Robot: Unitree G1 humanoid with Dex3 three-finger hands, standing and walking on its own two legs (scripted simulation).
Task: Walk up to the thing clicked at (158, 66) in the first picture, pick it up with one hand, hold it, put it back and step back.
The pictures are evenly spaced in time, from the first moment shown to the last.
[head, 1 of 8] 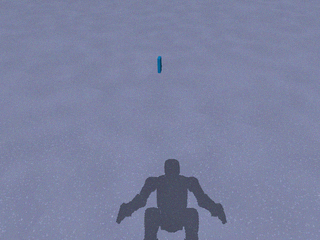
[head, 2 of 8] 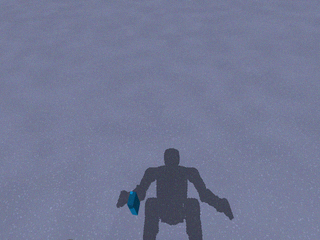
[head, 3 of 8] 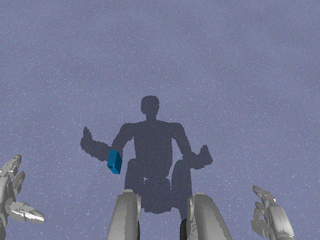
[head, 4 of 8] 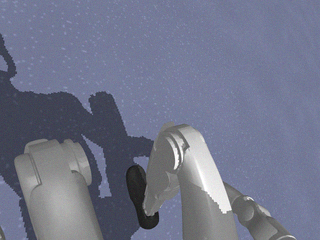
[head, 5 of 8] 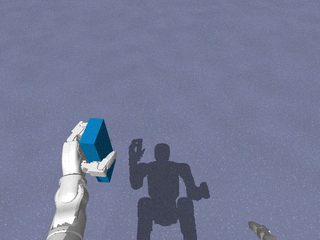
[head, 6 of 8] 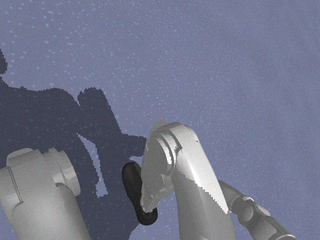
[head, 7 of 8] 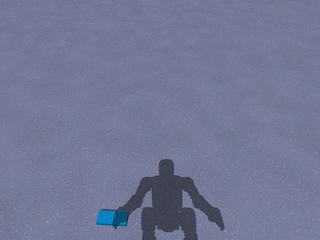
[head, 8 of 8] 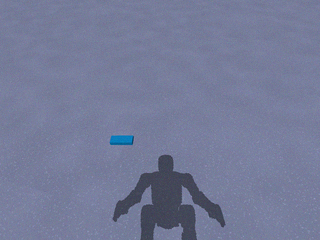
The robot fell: no
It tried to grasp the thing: yes
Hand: left
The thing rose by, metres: 0.70
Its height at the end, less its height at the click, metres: -0.07
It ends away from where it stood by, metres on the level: 0.14
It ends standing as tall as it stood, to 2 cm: no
